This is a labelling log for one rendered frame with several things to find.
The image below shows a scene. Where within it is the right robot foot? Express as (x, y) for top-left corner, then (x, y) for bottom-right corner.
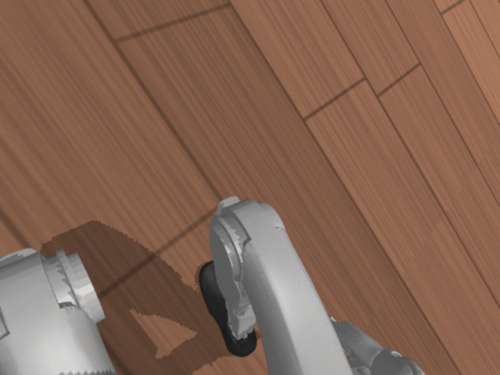
(199, 261), (257, 357)

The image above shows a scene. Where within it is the right robot hand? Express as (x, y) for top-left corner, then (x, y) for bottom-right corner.
(328, 315), (385, 375)

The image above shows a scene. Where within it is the right robot arm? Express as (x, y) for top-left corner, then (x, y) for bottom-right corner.
(370, 348), (426, 375)

